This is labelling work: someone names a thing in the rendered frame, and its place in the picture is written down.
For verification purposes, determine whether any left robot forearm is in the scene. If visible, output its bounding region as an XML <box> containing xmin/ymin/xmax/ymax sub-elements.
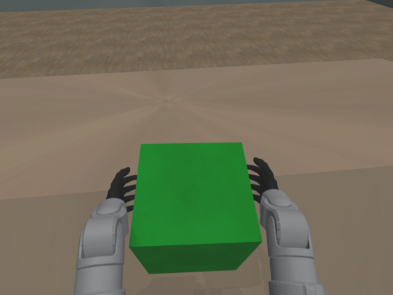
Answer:
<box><xmin>74</xmin><ymin>198</ymin><xmax>129</xmax><ymax>295</ymax></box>

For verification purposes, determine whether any right robot forearm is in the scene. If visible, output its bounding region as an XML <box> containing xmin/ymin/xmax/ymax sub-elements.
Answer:
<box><xmin>260</xmin><ymin>189</ymin><xmax>325</xmax><ymax>295</ymax></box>

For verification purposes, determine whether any right robot hand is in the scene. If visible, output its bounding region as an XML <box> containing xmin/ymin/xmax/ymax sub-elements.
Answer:
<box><xmin>247</xmin><ymin>157</ymin><xmax>279</xmax><ymax>203</ymax></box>

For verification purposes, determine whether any left robot hand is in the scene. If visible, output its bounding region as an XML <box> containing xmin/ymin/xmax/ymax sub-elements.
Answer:
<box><xmin>106</xmin><ymin>167</ymin><xmax>137</xmax><ymax>212</ymax></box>

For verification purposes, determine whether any carton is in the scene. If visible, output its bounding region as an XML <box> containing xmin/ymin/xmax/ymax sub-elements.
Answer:
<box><xmin>129</xmin><ymin>143</ymin><xmax>262</xmax><ymax>274</ymax></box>

